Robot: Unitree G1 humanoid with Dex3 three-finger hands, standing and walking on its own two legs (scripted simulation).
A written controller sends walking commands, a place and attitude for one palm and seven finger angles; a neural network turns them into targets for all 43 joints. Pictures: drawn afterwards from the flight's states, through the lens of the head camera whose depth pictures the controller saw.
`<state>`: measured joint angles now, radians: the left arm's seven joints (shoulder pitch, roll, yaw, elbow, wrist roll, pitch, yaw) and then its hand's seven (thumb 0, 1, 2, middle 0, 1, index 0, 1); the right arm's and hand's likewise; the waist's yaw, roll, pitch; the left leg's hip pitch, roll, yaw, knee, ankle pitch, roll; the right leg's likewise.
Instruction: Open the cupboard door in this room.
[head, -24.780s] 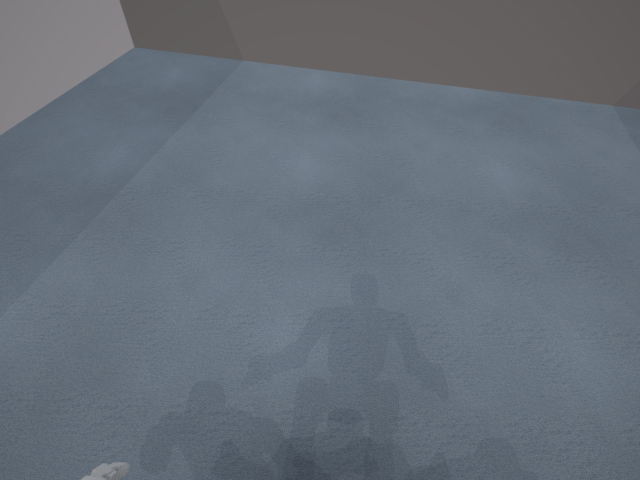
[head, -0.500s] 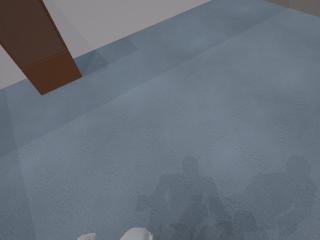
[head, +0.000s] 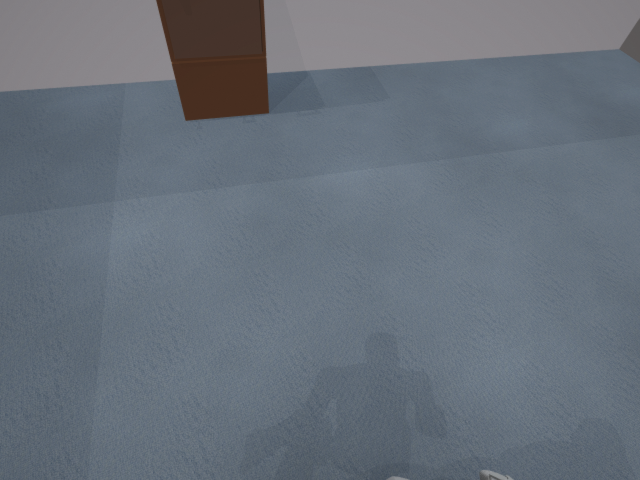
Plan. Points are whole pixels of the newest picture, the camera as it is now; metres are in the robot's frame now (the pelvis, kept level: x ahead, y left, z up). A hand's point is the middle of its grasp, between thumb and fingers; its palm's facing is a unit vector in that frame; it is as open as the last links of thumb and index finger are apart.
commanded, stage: turn or walk to find it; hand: left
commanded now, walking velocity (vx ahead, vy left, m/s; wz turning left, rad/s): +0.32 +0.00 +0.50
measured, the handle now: out of the picture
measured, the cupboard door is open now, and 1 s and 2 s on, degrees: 0 0 0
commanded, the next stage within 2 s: stand and wait in 1.52 s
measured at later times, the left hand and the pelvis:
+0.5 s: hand (224, 434) +0.19 +0.15 -0.13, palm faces +0.24 -0.94 -0.25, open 7.3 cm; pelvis +0.14 -0.06 +0.00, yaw +15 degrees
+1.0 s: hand (207, 453) +0.17 +0.17 -0.17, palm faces +0.48 -0.86 -0.15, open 7.4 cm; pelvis +0.32 +0.07 +0.00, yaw +23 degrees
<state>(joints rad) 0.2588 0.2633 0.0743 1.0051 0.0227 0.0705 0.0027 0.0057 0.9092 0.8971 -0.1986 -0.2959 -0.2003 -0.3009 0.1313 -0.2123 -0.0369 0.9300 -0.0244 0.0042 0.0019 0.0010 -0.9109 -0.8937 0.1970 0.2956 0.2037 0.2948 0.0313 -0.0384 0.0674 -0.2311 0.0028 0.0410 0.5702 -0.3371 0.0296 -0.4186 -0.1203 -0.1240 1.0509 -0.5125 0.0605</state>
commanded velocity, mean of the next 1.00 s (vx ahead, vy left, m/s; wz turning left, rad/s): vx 0.36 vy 0.00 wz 0.30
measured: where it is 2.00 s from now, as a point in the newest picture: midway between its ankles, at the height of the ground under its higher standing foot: (275, 326)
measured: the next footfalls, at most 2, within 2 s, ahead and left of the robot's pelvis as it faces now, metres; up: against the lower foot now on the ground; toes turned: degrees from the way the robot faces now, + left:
right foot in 0.36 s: +0.21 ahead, -0.15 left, +0.00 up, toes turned +3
left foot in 0.88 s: +0.36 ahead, +0.16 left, +0.00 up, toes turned +31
